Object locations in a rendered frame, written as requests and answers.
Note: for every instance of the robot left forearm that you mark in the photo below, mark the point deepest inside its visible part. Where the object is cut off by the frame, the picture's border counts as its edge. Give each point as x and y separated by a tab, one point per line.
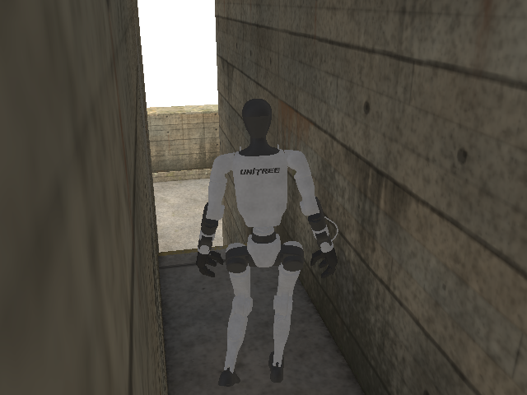
207	233

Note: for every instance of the robot left upper arm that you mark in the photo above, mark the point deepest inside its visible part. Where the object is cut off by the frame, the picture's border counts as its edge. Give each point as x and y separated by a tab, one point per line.
217	185

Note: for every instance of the right robot hand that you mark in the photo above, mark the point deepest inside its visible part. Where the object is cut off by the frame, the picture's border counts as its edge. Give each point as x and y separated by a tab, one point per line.
330	260

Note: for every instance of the robot right upper arm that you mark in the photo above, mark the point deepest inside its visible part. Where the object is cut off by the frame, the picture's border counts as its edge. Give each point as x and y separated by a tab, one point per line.
296	160

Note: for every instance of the left robot hand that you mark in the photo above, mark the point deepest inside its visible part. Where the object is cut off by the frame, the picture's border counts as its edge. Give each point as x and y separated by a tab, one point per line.
203	259

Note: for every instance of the robot head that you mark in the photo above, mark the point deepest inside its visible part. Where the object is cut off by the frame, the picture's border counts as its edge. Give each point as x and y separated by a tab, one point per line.
257	116

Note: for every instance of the left robot thigh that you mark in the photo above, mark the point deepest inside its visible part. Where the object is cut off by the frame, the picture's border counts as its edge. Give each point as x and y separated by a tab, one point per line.
237	264

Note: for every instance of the robot right forearm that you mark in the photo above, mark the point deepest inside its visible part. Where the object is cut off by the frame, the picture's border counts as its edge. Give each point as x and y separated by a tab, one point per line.
320	229

